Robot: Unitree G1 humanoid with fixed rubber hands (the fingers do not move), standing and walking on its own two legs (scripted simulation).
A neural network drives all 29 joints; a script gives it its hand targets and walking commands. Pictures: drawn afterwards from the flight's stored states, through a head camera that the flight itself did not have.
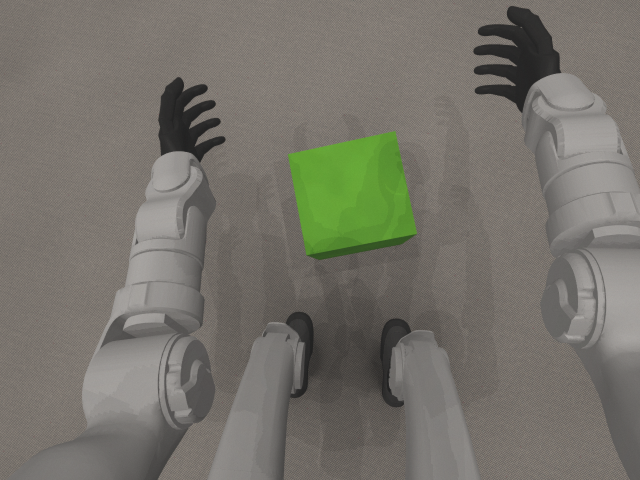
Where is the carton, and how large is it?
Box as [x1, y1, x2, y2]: [288, 131, 416, 259]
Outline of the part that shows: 394,131 288,154 307,255 321,259 399,244 416,233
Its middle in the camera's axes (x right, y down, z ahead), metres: +0.07 -0.09 +0.85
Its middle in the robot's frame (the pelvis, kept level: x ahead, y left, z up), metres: +0.50 +0.01 -0.51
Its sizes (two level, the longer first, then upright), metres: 0.210 0.200 0.250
